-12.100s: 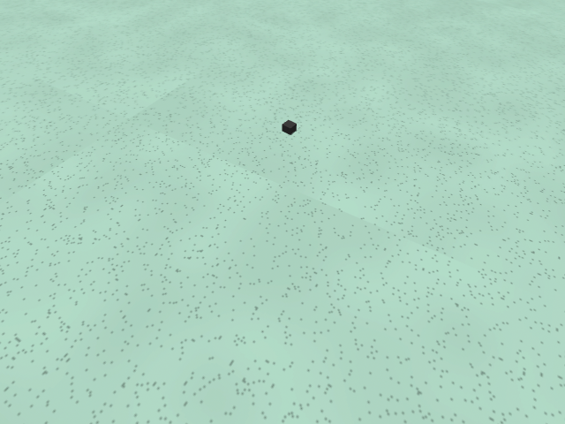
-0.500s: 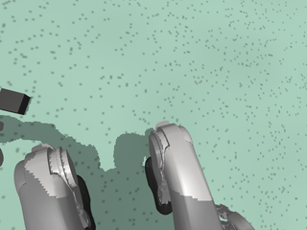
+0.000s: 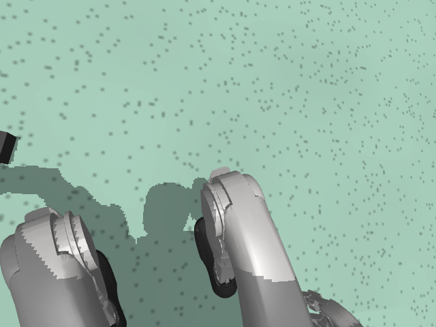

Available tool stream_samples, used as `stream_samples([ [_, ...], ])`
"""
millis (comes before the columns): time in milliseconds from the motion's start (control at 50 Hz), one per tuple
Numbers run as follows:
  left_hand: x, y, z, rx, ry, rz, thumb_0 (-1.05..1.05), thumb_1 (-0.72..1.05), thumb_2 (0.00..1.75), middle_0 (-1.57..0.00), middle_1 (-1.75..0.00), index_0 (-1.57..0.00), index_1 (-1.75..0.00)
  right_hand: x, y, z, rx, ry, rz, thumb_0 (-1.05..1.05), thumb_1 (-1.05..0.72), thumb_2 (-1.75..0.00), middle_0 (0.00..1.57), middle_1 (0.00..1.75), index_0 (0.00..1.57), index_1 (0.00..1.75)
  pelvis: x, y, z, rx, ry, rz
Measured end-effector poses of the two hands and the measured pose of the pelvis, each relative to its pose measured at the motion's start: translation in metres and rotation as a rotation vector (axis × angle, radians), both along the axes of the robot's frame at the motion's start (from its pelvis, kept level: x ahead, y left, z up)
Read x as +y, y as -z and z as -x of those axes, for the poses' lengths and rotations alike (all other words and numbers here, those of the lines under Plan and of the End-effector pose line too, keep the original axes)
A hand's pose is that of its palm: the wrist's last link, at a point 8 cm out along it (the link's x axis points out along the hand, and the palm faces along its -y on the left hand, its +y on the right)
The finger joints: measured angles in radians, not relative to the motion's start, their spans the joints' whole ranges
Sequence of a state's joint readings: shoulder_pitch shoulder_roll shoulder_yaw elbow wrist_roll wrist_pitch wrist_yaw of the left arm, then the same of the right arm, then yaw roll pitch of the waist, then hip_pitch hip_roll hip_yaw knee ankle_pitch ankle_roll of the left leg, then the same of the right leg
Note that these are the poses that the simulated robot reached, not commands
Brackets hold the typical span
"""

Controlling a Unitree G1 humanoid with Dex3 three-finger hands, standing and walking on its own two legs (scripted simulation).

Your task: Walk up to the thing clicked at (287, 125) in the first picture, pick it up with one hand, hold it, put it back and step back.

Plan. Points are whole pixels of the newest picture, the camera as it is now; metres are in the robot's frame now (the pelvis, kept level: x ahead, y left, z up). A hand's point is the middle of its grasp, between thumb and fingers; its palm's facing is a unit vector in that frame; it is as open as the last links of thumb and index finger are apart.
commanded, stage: rise first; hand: left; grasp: from above
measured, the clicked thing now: out of the picture +0.46 +0.33 -0.30
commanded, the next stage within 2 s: none
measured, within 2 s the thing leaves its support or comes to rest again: neither
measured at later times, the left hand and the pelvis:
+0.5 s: hand out of the picture +0.42 +0.36 -0.18, palm faces +0.00 -0.43 -0.90, open 14.2 cm; pelvis +0.00 +0.00 +0.00, yaw -1 degrees
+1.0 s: hand out of the picture +0.42 +0.37 -0.18, palm faces -0.01 -0.44 -0.90, open 14.2 cm; pelvis +0.00 +0.00 +0.00, yaw -1 degrees
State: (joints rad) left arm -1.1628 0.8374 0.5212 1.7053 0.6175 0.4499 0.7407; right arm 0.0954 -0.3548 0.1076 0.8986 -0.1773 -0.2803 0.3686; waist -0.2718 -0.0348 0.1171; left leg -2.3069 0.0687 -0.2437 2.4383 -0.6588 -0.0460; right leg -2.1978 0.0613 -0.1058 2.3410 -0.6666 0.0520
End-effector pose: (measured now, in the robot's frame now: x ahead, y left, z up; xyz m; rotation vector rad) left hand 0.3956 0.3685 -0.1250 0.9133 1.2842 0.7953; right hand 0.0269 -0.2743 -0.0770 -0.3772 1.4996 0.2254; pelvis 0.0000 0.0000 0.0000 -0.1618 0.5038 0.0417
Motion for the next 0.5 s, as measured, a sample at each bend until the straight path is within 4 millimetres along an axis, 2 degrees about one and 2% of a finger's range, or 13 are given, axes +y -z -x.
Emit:
stream_samples([
  [280, -0.008, -0.001, -0.015, -0.009, 0.004, -0.003, 0.00, -0.55, 1.03, -0.10, -0.99, -0.07, -1.02, 0.005, -0.008, 0.017, 0.030, 0.035, -0.012, 0.00, -0.92, -0.90, 0.20, 0.30, 0.19, 0.30, 0.002, -0.001, 0.000, -0.005, 0.005, 0.013],
  [500, -0.008, -0.005, -0.022, -0.006, 0.006, -0.012, 0.00, -0.55, 1.03, -0.10, -0.99, -0.07, -1.03, 0.005, -0.013, 0.022, 0.043, 0.047, -0.012, 0.00, -0.92, -0.90, 0.20, 0.30, 0.19, 0.30, 0.001, -0.003, -0.001, -0.003, 0.006, 0.016],
])
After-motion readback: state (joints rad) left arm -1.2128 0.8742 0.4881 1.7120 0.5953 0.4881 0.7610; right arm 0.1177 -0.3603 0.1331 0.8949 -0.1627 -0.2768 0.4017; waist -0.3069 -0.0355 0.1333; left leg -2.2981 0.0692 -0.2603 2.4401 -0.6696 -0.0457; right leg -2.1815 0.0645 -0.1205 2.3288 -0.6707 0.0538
